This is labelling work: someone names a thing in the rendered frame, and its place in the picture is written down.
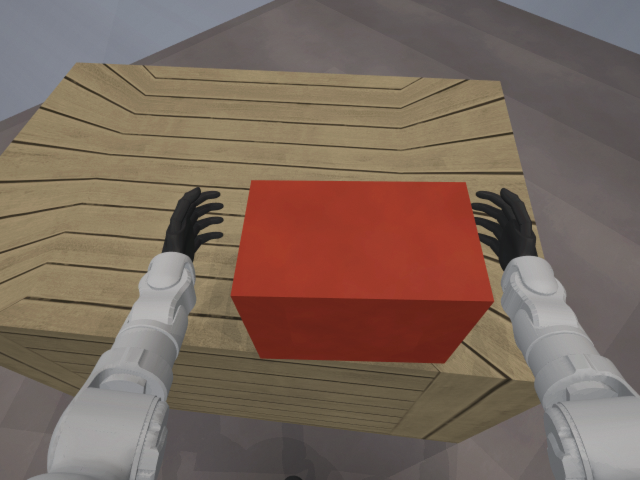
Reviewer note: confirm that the robot right hand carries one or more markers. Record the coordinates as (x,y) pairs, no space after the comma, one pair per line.
(514,231)

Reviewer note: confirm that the right robot forearm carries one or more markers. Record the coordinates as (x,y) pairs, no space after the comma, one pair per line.
(561,356)

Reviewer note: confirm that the left robot forearm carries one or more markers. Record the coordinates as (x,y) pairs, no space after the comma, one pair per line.
(147,345)

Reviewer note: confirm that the robot left upper arm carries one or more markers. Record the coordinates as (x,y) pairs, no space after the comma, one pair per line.
(111,435)

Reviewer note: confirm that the robot right upper arm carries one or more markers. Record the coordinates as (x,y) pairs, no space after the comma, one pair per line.
(594,439)

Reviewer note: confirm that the pedestal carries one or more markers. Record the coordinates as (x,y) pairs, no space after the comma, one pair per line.
(89,185)

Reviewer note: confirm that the robot left hand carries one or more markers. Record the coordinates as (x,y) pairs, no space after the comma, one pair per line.
(182,232)

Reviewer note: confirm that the carton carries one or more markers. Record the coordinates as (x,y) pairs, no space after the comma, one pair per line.
(377,271)

